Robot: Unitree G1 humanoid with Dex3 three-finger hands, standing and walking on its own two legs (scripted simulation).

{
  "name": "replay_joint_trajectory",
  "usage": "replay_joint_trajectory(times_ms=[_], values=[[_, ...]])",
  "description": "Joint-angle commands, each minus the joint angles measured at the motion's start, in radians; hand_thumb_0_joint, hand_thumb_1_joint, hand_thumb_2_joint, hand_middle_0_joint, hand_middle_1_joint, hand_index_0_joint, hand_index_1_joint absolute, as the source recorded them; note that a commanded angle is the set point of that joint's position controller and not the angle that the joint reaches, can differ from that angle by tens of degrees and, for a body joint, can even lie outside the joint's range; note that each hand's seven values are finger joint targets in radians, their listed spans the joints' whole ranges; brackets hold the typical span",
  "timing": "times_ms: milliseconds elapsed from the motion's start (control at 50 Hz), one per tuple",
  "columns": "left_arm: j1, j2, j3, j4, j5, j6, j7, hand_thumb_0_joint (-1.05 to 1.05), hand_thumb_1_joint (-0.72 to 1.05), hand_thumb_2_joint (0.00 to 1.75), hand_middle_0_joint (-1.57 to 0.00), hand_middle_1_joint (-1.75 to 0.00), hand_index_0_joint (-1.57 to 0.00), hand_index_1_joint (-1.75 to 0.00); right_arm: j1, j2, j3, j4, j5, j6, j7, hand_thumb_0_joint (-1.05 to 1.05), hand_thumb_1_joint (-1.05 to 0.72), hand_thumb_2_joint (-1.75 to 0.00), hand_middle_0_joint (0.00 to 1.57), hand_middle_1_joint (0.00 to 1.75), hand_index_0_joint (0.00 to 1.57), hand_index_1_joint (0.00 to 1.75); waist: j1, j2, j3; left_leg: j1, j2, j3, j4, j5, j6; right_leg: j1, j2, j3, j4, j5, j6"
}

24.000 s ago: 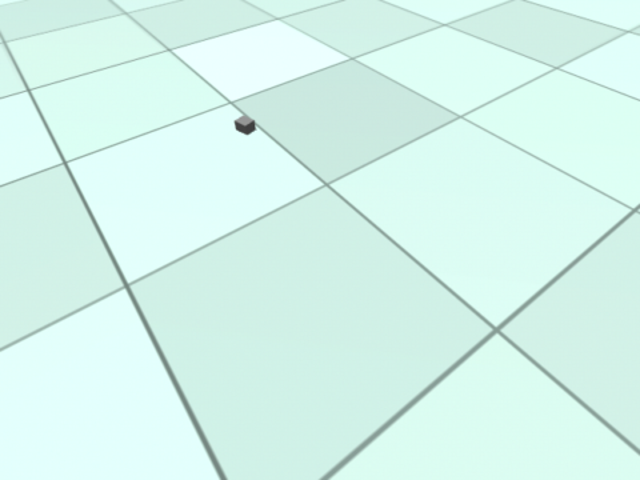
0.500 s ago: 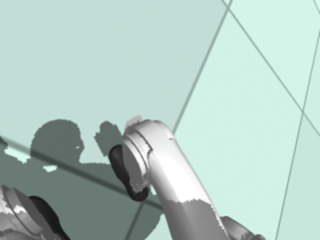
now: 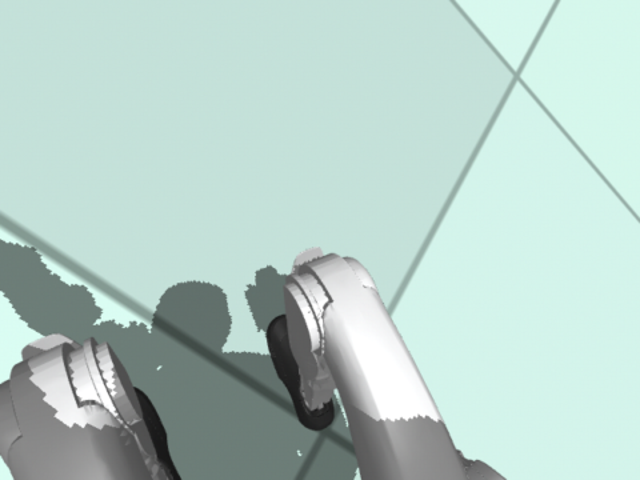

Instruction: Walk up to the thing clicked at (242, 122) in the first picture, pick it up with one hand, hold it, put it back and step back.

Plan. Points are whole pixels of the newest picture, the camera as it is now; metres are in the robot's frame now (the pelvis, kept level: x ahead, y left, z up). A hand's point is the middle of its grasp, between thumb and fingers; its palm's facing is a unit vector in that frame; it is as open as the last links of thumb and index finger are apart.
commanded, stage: settle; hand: left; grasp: from above
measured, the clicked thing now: out of the picture +0.45 +0.38 -0.24
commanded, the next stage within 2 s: lift in 0.18 s
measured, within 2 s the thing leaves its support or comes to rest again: neither
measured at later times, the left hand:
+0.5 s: hand out of the picture +0.45 +0.36 -0.14, palm faces -0.14 -0.43 -0.89, open 11.3 cm
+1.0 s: hand out of the picture +0.38 +0.35 +0.01, palm faces -0.16 -0.39 -0.90, open 11.4 cm
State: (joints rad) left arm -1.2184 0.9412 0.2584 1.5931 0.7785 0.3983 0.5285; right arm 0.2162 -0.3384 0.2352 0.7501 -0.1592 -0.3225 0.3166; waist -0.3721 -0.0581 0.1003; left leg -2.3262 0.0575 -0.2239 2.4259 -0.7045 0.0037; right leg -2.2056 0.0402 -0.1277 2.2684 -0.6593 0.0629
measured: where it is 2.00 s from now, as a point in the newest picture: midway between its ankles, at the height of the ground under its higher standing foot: (237, 430)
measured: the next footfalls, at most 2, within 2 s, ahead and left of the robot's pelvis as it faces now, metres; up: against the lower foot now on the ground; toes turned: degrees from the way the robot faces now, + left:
none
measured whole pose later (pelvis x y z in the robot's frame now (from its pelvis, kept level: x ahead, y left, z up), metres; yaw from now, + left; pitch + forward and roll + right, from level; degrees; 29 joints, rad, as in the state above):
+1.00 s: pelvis +0.00 -0.02 +0.09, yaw +9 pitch +35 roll -4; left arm -0.92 0.53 0.15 1.24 0.71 0.54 0.30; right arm 0.18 -0.31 0.00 0.84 -0.04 -0.20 0.19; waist -0.16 0.08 -0.20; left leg -2.03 0.06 -0.08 2.07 -0.65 -0.02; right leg -1.99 0.01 -0.02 2.03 -0.64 0.02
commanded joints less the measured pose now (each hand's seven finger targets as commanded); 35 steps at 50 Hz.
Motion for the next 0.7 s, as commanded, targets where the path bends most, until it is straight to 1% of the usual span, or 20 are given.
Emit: replay_joint_trajectory(times_ms=[0,40,120,140,220,240,260,280,300,320,360,460,480,500,540,560,600,620,640,680], values=[[-0.313,0.179,-0.023,-0.138,0.040,0.017,0.033,0.00,0.63,0.86,-1.08,-0.64,-1.04,-0.67,0.271,-0.315,-0.106,0.067,0.007,0.001,-0.015,0.00,-0.89,-0.90,0.20,0.30,0.20,0.30,-0.036,0.505,-0.664,0.561,0.008,0.084,-0.268,0.211,-0.014,0.287,0.038,-0.095,-0.178,0.239,-0.084],[-0.334,0.189,-0.013,-0.125,0.045,0.019,0.037,0.00,0.65,0.88,-1.09,-0.65,-1.06,-0.68,0.271,-0.313,-0.112,0.083,0.009,0.001,-0.019,0.00,-0.89,-0.90,0.20,0.30,0.20,0.30,-0.026,0.508,-0.666,0.541,0.003,0.089,-0.284,0.175,-0.013,0.275,0.036,-0.091,-0.182,0.205,-0.085],[-0.368,0.189,-0.005,-0.136,0.052,0.027,0.033,0.00,0.65,0.93,-1.10,-0.66,-1.06,-0.71,0.262,-0.312,-0.130,0.082,0.008,0.001,-0.029,0.00,-0.89,-0.90,0.20,0.30,0.20,0.30,-0.013,0.516,-0.698,0.543,0.000,0.111,-0.286,0.181,-0.013,0.284,0.033,-0.076,-0.181,0.208,-0.086],[-0.347,0.198,0.008,-0.109,0.056,0.031,0.035,0.00,0.65,0.94,-1.09,-0.67,-1.06,-0.72,0.270,-0.305,-0.126,0.090,0.011,0.003,-0.030,0.00,-0.89,-0.90,0.20,0.30,0.20,0.30,0.000,0.497,-0.715,0.548,0.001,0.111,-0.279,0.192,-0.012,0.291,0.032,-0.075,-0.182,0.215,-0.085],[-0.355,0.194,0.010,-0.117,0.061,0.026,0.012,0.00,0.63,0.96,-1.08,-0.69,-1.04,-0.74,0.281,-0.293,-0.139,0.098,0.003,0.007,-0.037,0.00,-0.89,-0.90,0.20,0.30,0.20,0.30,-0.006,0.464,-0.725,0.497,-0.008,0.144,-0.260,0.225,-0.002,0.338,0.031,-0.054,-0.191,0.238,-0.077],[-0.351,0.197,0.013,-0.108,0.061,0.027,0.008,0.00,0.71,0.88,-1.10,-0.75,-1.10,-0.75,0.282,-0.292,-0.142,0.097,0.002,0.009,-0.039,0.00,-0.92,-0.91,0.20,0.30,0.20,0.30,0.004,0.448,-0.736,0.491,-0.007,0.150,-0.253,0.233,-0.001,0.351,0.031,-0.049,-0.194,0.244,-0.076],[-0.333,0.208,0.019,-0.097,0.065,0.030,0.008,0.00,0.63,0.90,-1.02,-0.69,-1.02,-0.71,0.282,-0.288,-0.144,0.100,0.003,0.008,-0.042,0.00,-0.87,-0.89,0.20,0.30,0.20,0.30,0.020,0.439,-0.759,0.489,-0.008,0.154,-0.248,0.232,0.002,0.368,0.033,-0.044,-0.203,0.240,-0.074],[-0.331,0.204,0.024,-0.104,0.058,0.029,0.002,0.00,0.68,0.82,-1.07,-0.73,-1.07,-0.73,0.285,-0.279,-0.145,0.101,0.001,0.010,-0.042,0.00,-0.92,-0.91,0.20,0.30,0.20,0.30,0.020,0.441,-0.766,0.492,-0.011,0.158,-0.255,0.236,0.002,0.380,0.029,-0.041,-0.206,0.241,-0.073],[-0.326,0.189,0.011,-0.108,0.052,0.030,-0.008,0.00,0.60,0.89,-0.99,-0.70,-0.99,-0.71,0.277,-0.281,-0.154,0.099,0.001,0.010,-0.044,0.00,-0.87,-0.89,0.20,0.30,0.20,0.30,0.026,0.442,-0.770,0.483,-0.011,0.162,-0.263,0.225,0.003,0.384,0.030,-0.037,-0.210,0.227,-0.075],[-0.328,0.198,0.023,-0.113,0.049,0.031,-0.011,0.00,0.64,0.83,-1.06,-0.74,-1.05,-0.75,0.284,-0.276,-0.157,0.108,0.006,0.014,-0.045,0.00,-0.92,-0.91,0.20,0.30,0.20,0.30,0.035,0.436,-0.788,0.497,-0.010,0.159,-0.265,0.225,0.003,0.377,0.029,-0.040,-0.209,0.223,-0.076],[-0.334,0.182,0.015,-0.148,0.040,0.030,-0.032,0.00,0.70,0.85,-1.08,-0.72,-1.08,-0.72,0.291,-0.270,-0.171,0.106,0.007,0.016,-0.046,0.00,-0.90,-0.90,0.20,0.30,0.20,0.30,0.040,0.446,-0.829,0.525,-0.009,0.169,-0.270,0.253,0.002,0.413,0.030,-0.031,-0.212,0.250,-0.076],[-0.317,0.165,0.006,-0.223,0.035,0.039,-0.081,0.00,0.66,0.86,-1.07,-0.68,-1.06,-0.69,0.292,-0.246,-0.197,0.123,0.032,0.040,-0.050,0.00,-0.91,-0.90,0.20,0.30,0.20,0.30,0.080,0.446,-0.898,0.544,-0.013,0.181,-0.293,0.270,0.005,0.433,0.027,-0.014,-0.225,0.262,-0.082],[-0.306,0.141,-0.009,-0.233,0.035,0.039,-0.095,0.00,0.65,0.82,-1.05,-0.68,-1.04,-0.69,0.285,-0.244,-0.205,0.107,0.036,0.042,-0.050,0.00,-0.91,-0.90,0.20,0.30,0.20,0.30,0.085,0.430,-0.912,0.545,-0.012,0.191,-0.288,0.278,0.008,0.462,0.029,-0.005,-0.237,0.277,-0.079],[-0.316,0.165,0.012,-0.269,0.037,0.038,-0.094,0.00,0.63,0.82,-1.03,-0.67,-1.03,-0.68,0.305,-0.240,-0.208,0.127,0.044,0.051,-0.051,0.00,-0.90,-0.90,0.20,0.30,0.20,0.30,0.100,0.433,-0.952,0.561,-0.013,0.190,-0.291,0.289,0.010,0.466,0.026,-0.005,-0.238,0.287,-0.080],[-0.285,0.107,-0.015,-0.274,0.037,0.048,-0.113,0.00,0.63,0.80,-1.03,-0.65,-1.02,-0.66,0.267,-0.235,-0.220,0.101,0.058,0.056,-0.051,0.00,-0.90,-0.90,0.20,0.30,0.20,0.30,0.106,0.419,-0.940,0.579,-0.018,0.192,-0.315,0.280,0.009,0.442,0.022,-0.004,-0.248,0.268,-0.084],[-0.273,0.113,-0.019,-0.267,0.042,0.050,-0.121,0.00,0.62,0.80,-1.04,-0.64,-1.03,-0.65,0.288,-0.231,-0.226,0.134,0.058,0.065,-0.055,0.00,-0.90,-0.90,0.20,0.30,0.20,0.30,0.109,0.404,-0.911,0.564,-0.016,0.197,-0.324,0.258,0.010,0.439,0.026,0.001,-0.264,0.247,-0.083],[-0.266,0.084,-0.022,-0.302,0.048,0.051,-0.121,0.00,0.61,0.79,-1.03,-0.64,-1.02,-0.65,0.264,-0.231,-0.237,0.105,0.070,0.069,-0.060,0.00,-0.90,-0.90,0.20,0.30,0.20,0.30,0.128,0.413,-0.950,0.601,-0.021,0.197,-0.345,0.257,0.009,0.426,0.020,0.002,-0.269,0.238,-0.088],[-0.237,0.065,-0.028,-0.284,0.045,0.055,-0.116,0.00,0.61,0.81,-1.03,-0.66,-1.02,-0.67,0.257,-0.230,-0.251,0.114,0.075,0.073,-0.064,0.00,-0.90,-0.90,0.20,0.30,0.20,0.30,0.139,0.393,-0.934,0.596,-0.022,0.198,-0.368,0.219,0.009,0.417,0.021,0.002,-0.286,0.197,-0.091],[-0.234,0.032,-0.046,-0.301,0.046,0.059,-0.118,0.00,0.63,0.80,-1.06,-0.62,-1.05,-0.64,0.231,-0.225,-0.256,0.089,0.080,0.071,-0.069,0.00,-0.91,-0.90,0.20,0.30,0.20,0.30,0.133,0.375,-0.928,0.605,-0.023,0.199,-0.384,0.207,0.010,0.417,0.020,0.005,-0.308,0.186,-0.089],[-0.231,-0.017,-0.049,-0.331,0.038,0.068,-0.118,0.00,0.63,0.81,-1.06,-0.64,-1.04,-0.65,0.251,-0.216,-0.271,0.110,0.088,0.075,-0.072,0.00,-0.90,-0.90,0.20,0.30,0.20,0.30,0.144,0.384,-0.942,0.650,-0.024,0.193,-0.418,0.221,0.004,0.394,0.014,0.004,-0.309,0.200,-0.094]])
